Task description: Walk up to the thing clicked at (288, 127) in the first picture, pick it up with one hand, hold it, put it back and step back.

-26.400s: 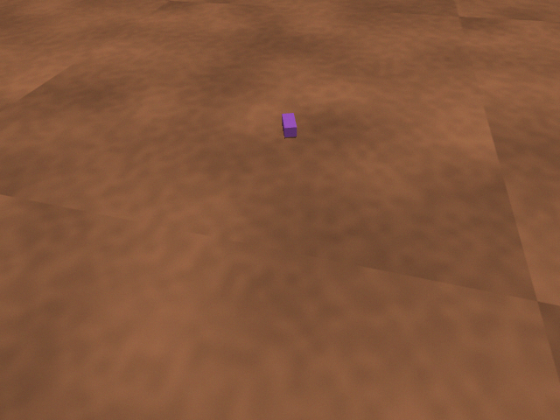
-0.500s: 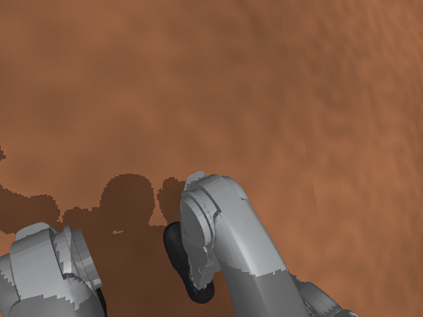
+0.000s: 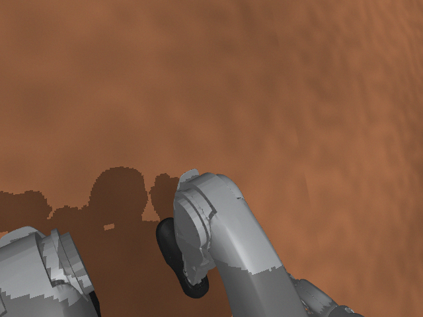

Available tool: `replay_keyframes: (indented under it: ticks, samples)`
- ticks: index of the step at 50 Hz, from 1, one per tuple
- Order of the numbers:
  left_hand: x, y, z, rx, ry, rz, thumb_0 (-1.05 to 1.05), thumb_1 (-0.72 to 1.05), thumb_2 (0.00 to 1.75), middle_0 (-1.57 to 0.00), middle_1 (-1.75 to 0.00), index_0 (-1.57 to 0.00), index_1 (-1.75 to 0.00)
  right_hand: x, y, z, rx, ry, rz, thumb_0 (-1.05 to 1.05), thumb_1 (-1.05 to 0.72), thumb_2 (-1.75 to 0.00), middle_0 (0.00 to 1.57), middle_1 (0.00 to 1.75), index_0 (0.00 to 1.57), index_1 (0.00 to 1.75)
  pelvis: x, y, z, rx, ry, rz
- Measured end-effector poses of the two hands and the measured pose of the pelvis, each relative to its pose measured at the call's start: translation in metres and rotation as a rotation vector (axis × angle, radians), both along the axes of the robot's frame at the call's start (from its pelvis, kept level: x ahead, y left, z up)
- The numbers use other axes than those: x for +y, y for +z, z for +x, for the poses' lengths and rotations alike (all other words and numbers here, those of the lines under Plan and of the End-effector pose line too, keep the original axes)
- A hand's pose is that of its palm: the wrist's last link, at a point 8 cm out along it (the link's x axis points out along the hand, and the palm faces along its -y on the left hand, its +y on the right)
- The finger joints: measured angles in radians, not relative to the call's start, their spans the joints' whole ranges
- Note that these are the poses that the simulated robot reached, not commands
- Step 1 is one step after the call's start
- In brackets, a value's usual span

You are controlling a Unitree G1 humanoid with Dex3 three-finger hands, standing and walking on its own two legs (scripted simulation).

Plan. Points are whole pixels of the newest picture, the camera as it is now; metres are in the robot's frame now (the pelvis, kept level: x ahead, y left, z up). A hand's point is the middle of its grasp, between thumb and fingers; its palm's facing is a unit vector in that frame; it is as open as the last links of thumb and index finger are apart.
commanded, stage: close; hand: left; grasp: from above
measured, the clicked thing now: out of the picture +0.44 +0.35 -0.27
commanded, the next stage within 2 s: settle in 1.32 s
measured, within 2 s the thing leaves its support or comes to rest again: leaves its support in 1.82 s
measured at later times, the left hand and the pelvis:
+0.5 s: hand out of the picture +0.44 +0.34 -0.25, palm faces -0.41 -0.20 -0.89, open 12.2 cm; pelvis +0.00 +0.00 +0.00, yaw -1 degrees
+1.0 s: hand out of the picture +0.43 +0.34 -0.25, palm faces -0.41 -0.19 -0.89, open 11.4 cm; pelvis -0.01 +0.00 +0.01, yaw +0 degrees
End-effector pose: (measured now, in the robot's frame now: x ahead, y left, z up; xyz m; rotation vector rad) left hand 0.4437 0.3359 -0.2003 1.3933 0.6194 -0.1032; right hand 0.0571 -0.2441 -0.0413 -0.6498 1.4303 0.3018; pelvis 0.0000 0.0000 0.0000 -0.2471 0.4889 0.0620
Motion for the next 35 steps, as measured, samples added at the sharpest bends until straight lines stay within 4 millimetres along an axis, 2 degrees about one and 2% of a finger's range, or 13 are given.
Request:
replay_keyframes:
  ticks: [11, 22, 35]
  samples:
    - [-0.0001, 0.0009, -0.0029, -0.012, 0.007, 0.001, 0.00, -0.40, 0.94, -0.14, -1.02, -0.16, -1.02, 0.0010, 0.0036, -0.0032, -0.004, 0.006, -0.005, 0.00, -0.90, -0.90, 0.20, 0.30, 0.20, 0.29, 0.0008, 0.0012, -0.0026, -0.011, -0.005, -0.007]
    - [0.0059, 0.0026, -0.0035, -0.015, 0.013, -0.003, -0.01, -0.24, 0.81, -0.24, -0.95, -0.27, -0.93, 0.0031, 0.0088, -0.0007, -0.015, 0.008, -0.017, 0.00, -0.89, -0.90, 0.20, 0.30, 0.20, 0.29, 0.0031, 0.0029, -0.0029, -0.006, -0.002, -0.015]
    - [0.0066, 0.0061, -0.0051, -0.007, 0.002, 0.009, -0.01, -0.15, 0.72, -0.32, -0.86, -0.39, -0.84, 0.0030, 0.0081, 0.0030, -0.028, 0.023, -0.009, 0.00, -0.89, -0.90, 0.20, 0.30, 0.20, 0.29, 0.0027, 0.0035, -0.0043, -0.012, 0.000, -0.013]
